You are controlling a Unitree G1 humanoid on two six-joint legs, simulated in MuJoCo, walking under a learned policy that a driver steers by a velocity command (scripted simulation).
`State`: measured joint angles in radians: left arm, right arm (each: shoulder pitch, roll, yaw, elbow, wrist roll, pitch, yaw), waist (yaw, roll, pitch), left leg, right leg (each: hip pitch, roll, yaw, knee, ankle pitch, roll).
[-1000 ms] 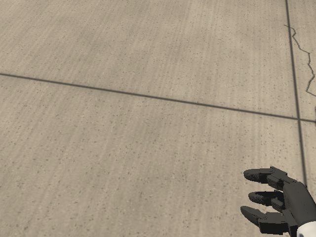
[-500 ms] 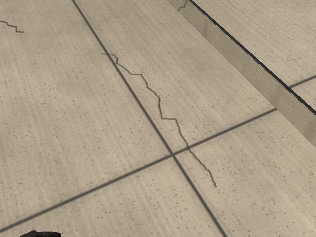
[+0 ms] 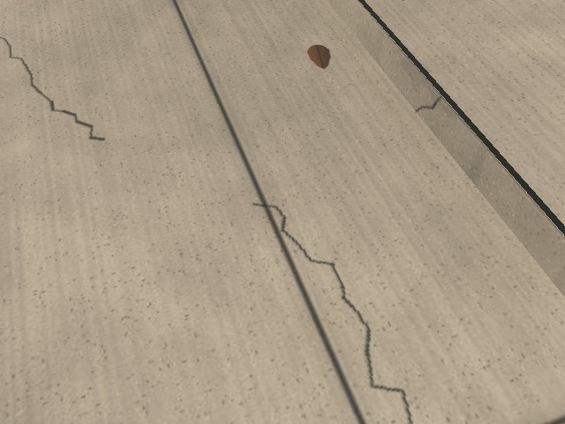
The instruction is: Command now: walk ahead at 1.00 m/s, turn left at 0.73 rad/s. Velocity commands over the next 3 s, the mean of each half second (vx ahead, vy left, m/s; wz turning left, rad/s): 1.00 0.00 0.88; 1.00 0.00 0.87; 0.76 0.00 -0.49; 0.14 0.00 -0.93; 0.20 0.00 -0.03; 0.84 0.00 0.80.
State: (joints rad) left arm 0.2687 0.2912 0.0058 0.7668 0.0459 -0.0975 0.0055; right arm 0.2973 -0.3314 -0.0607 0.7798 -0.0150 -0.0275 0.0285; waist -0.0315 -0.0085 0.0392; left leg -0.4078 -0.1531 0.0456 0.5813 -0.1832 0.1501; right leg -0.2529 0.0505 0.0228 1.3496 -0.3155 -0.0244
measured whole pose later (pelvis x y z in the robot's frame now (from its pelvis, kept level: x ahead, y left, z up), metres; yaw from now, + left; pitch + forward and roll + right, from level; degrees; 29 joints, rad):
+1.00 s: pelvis +0.86 +0.26 +0.01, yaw +51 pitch +0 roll +2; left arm 0.13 0.24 -0.02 0.60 0.06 -0.06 -0.02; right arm 0.44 -0.32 -0.05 0.82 -0.02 -0.05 0.01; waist -0.03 0.00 0.04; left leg -0.09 -0.23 -0.06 0.37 -0.27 0.17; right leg -0.70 -0.17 0.06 1.01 -0.24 0.04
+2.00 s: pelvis +1.34 +0.64 +0.02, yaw +2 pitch +1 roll +3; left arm 0.13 0.33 0.08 0.58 -0.02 0.08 -0.01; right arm 0.13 -0.32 -0.09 0.72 0.00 0.00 -0.02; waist -0.03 -0.01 0.07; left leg -0.29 0.06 0.18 0.43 -0.15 -0.01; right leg -0.47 -0.09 -0.02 0.78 -0.28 0.02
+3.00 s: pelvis +1.72 +0.81 -0.01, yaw +32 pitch +3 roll -1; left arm -0.02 0.28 0.01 0.60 0.03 -0.05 -0.03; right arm 0.52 -0.33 -0.08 0.85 -0.01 -0.06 0.01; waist -0.10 0.00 0.02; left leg 0.17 -0.07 -0.25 0.37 -0.50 0.11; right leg -0.58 0.01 -0.01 0.55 -0.09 -0.01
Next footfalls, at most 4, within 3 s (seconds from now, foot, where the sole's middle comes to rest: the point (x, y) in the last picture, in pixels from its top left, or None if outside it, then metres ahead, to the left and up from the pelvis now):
0.32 right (339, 389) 0.55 -0.11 -0.76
0.78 left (190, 292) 0.83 0.26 -0.76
1.20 right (129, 180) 1.24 0.49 -0.76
1.60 left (44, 145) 1.42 0.79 -0.76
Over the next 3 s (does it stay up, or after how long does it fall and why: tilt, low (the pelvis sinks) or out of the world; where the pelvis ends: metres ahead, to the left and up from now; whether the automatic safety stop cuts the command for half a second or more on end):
stays up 1.72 0.81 -0.01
